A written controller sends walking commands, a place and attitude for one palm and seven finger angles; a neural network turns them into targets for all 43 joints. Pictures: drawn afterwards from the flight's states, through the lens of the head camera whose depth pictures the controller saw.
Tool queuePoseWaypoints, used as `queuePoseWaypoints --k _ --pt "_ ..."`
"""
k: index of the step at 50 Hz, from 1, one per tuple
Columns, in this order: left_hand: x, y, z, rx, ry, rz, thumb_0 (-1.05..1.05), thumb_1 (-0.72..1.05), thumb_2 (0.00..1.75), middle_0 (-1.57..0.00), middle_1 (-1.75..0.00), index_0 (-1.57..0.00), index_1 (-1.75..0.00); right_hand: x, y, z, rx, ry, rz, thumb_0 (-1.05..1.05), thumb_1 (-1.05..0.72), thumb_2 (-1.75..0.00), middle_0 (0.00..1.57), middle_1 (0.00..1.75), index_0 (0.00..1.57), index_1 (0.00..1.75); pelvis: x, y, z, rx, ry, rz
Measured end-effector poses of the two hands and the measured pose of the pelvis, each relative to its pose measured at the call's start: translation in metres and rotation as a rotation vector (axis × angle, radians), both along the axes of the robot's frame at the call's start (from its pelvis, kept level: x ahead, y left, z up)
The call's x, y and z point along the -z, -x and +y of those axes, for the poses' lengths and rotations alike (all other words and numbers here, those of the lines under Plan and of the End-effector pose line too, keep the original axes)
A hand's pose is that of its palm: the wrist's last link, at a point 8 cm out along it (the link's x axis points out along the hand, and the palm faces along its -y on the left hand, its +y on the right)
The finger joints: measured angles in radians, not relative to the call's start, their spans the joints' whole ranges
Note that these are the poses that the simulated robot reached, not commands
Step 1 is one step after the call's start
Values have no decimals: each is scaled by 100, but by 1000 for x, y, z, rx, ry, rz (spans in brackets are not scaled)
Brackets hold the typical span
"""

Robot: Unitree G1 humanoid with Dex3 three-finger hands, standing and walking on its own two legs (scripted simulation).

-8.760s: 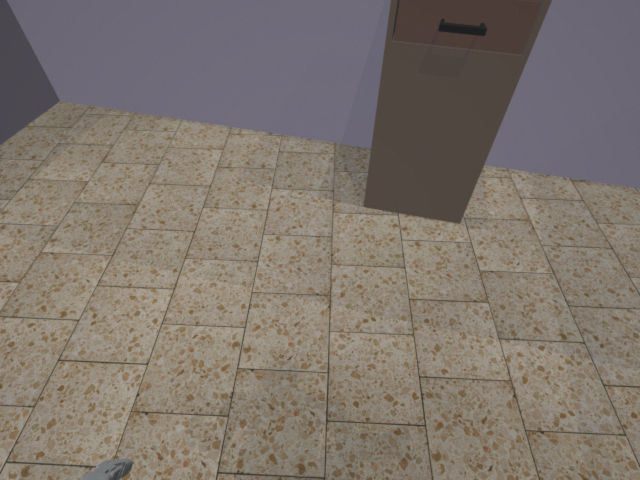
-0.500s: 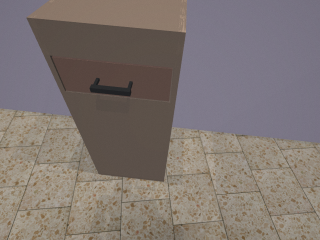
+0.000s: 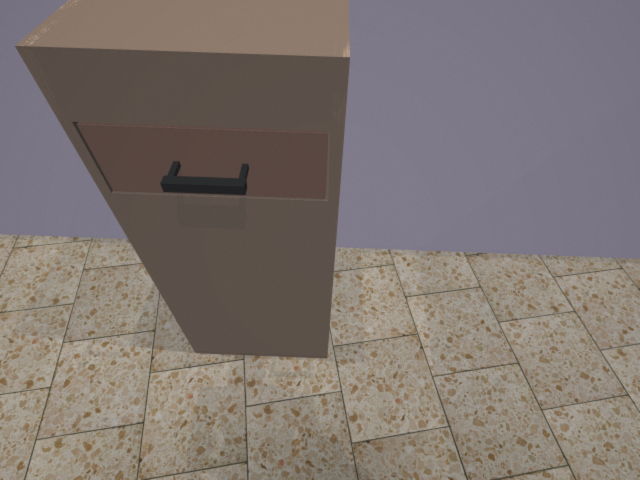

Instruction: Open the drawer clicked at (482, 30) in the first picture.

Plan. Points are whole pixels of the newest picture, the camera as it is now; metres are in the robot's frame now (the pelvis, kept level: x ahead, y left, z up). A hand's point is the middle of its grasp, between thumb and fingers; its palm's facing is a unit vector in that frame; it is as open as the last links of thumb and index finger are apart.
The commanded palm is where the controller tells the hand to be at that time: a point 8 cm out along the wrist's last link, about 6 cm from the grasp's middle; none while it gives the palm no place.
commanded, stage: look again from close up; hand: left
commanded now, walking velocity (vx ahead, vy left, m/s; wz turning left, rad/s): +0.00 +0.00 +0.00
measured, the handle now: (207, 177) +0.55 +0.21 +0.04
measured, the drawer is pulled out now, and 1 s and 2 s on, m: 0.00 0.00 0.00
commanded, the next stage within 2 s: shuffle to correct the standing spot in 0.38 s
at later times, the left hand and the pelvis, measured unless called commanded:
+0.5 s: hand out of the picture -0.06 +0.17 -0.18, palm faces +0.02 -0.99 -0.17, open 7.4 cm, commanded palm none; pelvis -0.04 +0.01 +0.00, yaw +0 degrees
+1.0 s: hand out of the picture +0.02 +0.18 -0.18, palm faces -0.01 -0.99 -0.15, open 7.3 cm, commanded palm none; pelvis +0.02 +0.02 -0.01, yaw -1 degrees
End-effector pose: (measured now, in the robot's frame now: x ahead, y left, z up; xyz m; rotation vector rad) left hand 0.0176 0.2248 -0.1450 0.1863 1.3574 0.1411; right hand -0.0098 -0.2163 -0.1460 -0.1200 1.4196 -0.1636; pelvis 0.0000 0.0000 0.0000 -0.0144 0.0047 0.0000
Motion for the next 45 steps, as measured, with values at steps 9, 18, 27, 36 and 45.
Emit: queuePoseWaypoints --k 9,18,27,36,45 --pt "3 22 9 -4 9 -23 1 92 90 -20 -30 -20 -30 4 3 5 -20 14 -89 1 -92 -90 20 30 19 30 5 19 10 0 -8 -47" --pt "1 58 5 -17 34 9 1 91 90 -20 -30 -20 -30 1 27 10 -25 -2 -79 1 -92 -90 20 30 19 30 2 36 13 2 -15 -46" --pt "2 91 -7 -43 57 75 0 91 90 -20 -30 -20 -30 1 55 12 -12 -15 -7 1 -91 -90 20 30 19 30 1 41 9 0 -17 -41" --pt "10 97 -17 -84 83 101 0 91 90 -20 -30 -20 -30 6 65 9 -6 -12 60 0 -91 -90 20 30 19 30 8 27 7 -5 -7 -29" --pt "18 69 -5 -70 104 142 1 91 90 -20 -30 -20 -30 4 35 23 22 19 12 0 -91 -90 20 30 19 30 12 -5 21 21 -6 -21"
